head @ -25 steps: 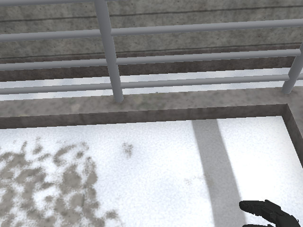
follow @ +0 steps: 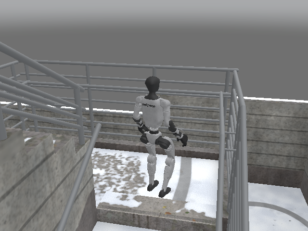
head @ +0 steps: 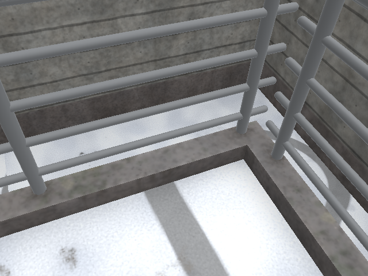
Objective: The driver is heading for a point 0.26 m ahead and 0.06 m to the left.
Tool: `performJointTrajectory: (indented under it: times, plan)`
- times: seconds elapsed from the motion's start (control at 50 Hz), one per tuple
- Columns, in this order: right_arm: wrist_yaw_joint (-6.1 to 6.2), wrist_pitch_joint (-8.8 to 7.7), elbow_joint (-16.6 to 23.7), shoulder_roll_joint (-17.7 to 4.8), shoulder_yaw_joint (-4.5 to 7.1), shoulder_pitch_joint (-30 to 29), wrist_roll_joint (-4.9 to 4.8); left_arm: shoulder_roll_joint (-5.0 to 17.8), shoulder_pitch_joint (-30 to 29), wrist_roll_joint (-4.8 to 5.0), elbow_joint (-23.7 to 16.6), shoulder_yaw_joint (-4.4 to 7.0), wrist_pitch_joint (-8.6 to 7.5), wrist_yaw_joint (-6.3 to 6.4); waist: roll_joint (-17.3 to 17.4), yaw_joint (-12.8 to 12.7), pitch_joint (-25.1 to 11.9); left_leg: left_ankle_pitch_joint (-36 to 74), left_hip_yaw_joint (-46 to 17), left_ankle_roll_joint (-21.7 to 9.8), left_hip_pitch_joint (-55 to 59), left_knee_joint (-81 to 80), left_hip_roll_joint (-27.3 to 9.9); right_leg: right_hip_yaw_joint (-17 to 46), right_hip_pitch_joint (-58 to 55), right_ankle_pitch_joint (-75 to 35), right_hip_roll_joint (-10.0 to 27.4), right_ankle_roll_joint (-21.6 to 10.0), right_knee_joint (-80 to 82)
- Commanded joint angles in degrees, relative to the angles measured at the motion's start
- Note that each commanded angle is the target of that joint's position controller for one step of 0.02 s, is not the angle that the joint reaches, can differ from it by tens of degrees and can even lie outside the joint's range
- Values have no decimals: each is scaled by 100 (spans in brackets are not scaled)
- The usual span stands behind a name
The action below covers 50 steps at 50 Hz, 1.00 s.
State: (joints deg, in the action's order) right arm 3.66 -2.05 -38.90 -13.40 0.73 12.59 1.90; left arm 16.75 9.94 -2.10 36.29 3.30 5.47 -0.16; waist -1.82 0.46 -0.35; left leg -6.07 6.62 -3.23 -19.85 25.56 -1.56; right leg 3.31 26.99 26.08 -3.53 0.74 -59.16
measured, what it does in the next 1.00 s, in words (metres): walks ahead: right foot, then left foot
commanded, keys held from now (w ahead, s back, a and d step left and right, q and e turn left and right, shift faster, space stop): no key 0.22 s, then q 0.08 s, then w+q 0.14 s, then no key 0.56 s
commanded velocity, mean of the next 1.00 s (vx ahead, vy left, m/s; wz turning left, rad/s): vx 0.07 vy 0.00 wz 0.04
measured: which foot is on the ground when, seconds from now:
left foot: down 0.00-0.12, up 0.14-0.34, down 0.36-1.00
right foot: up 0.00-0.10, down 0.12-0.56, up 0.58-0.92, down 0.94-1.00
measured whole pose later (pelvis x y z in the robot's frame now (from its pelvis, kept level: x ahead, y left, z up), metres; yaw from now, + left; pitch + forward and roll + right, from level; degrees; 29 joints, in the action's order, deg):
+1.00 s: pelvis +0.14 +0.03 +0.00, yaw +7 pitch -1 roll +0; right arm 0.9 -2.9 -49.3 -10.0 -1.4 16.9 0.4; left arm 11.4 12.0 -0.5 51.8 0.2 0.0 1.3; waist 0.8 0.7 1.1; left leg -19.7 -1.4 -4.3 -2.7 25.3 4.2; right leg 0.0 14.7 12.9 -0.9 -0.7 -28.9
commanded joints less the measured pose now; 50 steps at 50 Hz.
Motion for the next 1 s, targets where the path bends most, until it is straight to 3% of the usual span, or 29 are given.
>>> performJointTrajectory:
  times: [0.02,0.1,0.12,0.14,0.16,0.18,0.22,0.26,0.3,0.34,0.36,0.38,0.42,0.46,0.5,0.52,0.54,0.56,0.58,0.62,0.64,0.7,0.78,0.82,0.9,0.94,0.96,0.98,1.0]
  plan:
    - [-85,36,364,-877,259,-187,20,310,630,82,-136,41,33,-20,1447,-237,-365,-1326,-1120,-682,-218,-1334,-1163,-403,-1018,392,-36,-172,1133]
    - [-119,154,73,-928,335,402,-77,256,980,54,196,-47,-225,-9,642,-267,221,-1726,-777,-215,-721,-713,-820,-470,-2072,-859,23,-537,3696]
    - [-193,138,181,-665,316,388,-41,398,955,-60,136,-67,-320,-31,-122,-221,183,-1759,-426,128,-1117,312,-472,833,-2295,-712,891,-594,4257]
    - [-197,82,521,-264,204,240,-159,890,550,-53,-255,14,-359,3,-1458,-168,106,-2485,-150,429,-1518,874,178,2751,-1670,-844,2426,-1088,4906]
    - [-204,123,422,-552,272,-89,-119,737,524,-84,-170,47,-440,103,-748,-395,348,-2135,-763,407,-808,1718,-46,2378,-845,-1294,2458,-1491,5005]
    - [-261,152,375,-461,260,-17,-232,491,148,-118,-128,-41,-512,111,-602,-30,246,-1810,-870,356,-340,1977,27,1691,-702,-1725,1983,-1410,4819]
    - [-318,169,170,-520,276,369,-160,277,-165,-69,-90,-106,-626,87,-645,246,-27,-1416,-681,301,63,1804,88,754,-1046,-2691,1308,-1015,4424]
    - [-358,204,-36,-404,209,578,-125,-76,96,-29,41,-230,-674,70,-610,134,-236,-1487,-638,387,384,1255,151,319,-1506,-3491,1163,-908,4088]
    - [-289,214,-21,-320,155,407,-169,103,225,37,83,-184,-641,138,-616,74,-228,-1194,-564,437,593,447,231,201,-1763,-3717,1151,-833,3703]
    - [-193,168,-35,-497,152,483,-70,354,378,89,17,-51,-576,236,-340,-43,-390,-668,-713,403,1009,181,149,432,-1573,-1206,1045,-654,3735]
    - [-169,121,1,-740,225,494,8,496,463,71,41,22,-550,278,-166,-129,-161,-1131,-936,301,812,349,45,535,-1384,120,954,-730,3654]
    - [-174,143,-29,-939,294,326,-74,339,607,63,-8,-11,-444,300,197,-382,244,-1971,-1092,60,168,448,191,503,-1263,1091,780,-701,3907]
    - [-314,96,117,-531,225,161,-93,624,853,88,181,79,-415,316,-186,-401,856,-2628,-1125,-212,-1209,693,219,1104,-1764,2101,1381,-970,4231]
    - [-392,37,284,-247,130,-142,-102,766,1037,104,377,161,-491,280,-329,-438,881,-1758,-602,-189,-1455,1543,203,1820,-2073,1651,2163,-1404,4725]
    - [-327,-98,229,-175,98,74,-123,534,670,47,431,81,-630,282,-199,-123,683,-1788,-705,-274,-729,1193,54,1371,-1857,-330,2231,-1394,4545]
    - [-332,-110,91,-169,104,543,-214,490,302,69,377,56,-682,214,-189,188,391,-1266,-621,-364,290,530,138,629,-1507,-1405,1781,-1138,4145]
    - [-325,-132,-99,-254,151,977,-140,370,17,98,341,36,-709,193,-90,383,166,-795,-816,-401,1215,181,265,-27,-1041,-1661,1221,-778,3488]
    - [-262,-151,-155,-877,320,1310,-116,81,-243,70,105,-65,-709,174,980,472,156,-548,-2334,-642,1664,-540,-599,-850,-396,-1365,437,-335,2256]
    - [-228,-96,-212,-1244,404,1654,-224,117,-245,-8,3,-81,-657,142,1884,540,-6,702,-3967,-1102,2389,-995,-1614,-825,588,191,26,-122,1308]
    - [-173,-23,-127,-754,224,1332,-218,149,30,42,297,-83,-521,106,688,247,41,2318,-3299,-1256,2551,-794,-1686,-282,809,663,251,-65,614]
    - [-148,-21,-76,-669,170,1010,-170,34,-42,102,327,-109,-531,89,541,132,27,2552,-2869,-1101,2542,-772,-1474,-255,739,353,368,-10,727]
    - [-125,-78,-154,-293,-16,555,-226,-41,401,123,680,-130,-408,45,736,-142,-302,4089,-1662,-699,2174,-633,-907,-320,-262,-482,308,114,1136]
    - [-193,-130,-390,-436,-15,692,-198,-52,318,115,822,-128,-393,7,887,-133,-156,4261,-1282,-667,1721,-558,-785,-394,-597,-952,224,-29,1496]
    - [-235,-179,-507,-246,-81,777,-168,30,163,96,901,-131,-373,14,983,-85,-45,3772,-1385,-683,1555,-535,-867,-337,-661,-1036,308,-167,1698]
    - [-271,-138,-613,-355,-64,576,-154,-84,133,140,1117,-194,-424,72,839,-47,259,2766,-1601,-723,1025,-424,-870,-406,-1233,-1171,308,-321,2574]
    - [-251,-155,-726,-336,-63,534,-194,-50,315,100,1266,-212,-542,123,400,-179,310,1805,-1614,-401,633,-314,-753,21,-2106,-2555,648,-386,3608]
    - [-263,-194,-708,-422,-24,764,-89,314,488,107,1296,-140,-631,203,-54,6,148,1174,-1457,-252,458,-195,-434,629,-2618,-4087,1164,-463,3538]
    - [-249,-148,-885,-282,-10,1194,-182,531,344,188,1395,-95,-695,233,-600,324,-21,365,-1290,-165,655,-468,-138,683,-2590,-4956,1360,-803,3248]
    - [-244,-96,-1021,-356,-26,1014,-114,233,190,242,1358,-132,-730,188,-457,133,-85,249,-1261,-110,1065,-736,-112,528,-2325,-4582,1224,-728,3283]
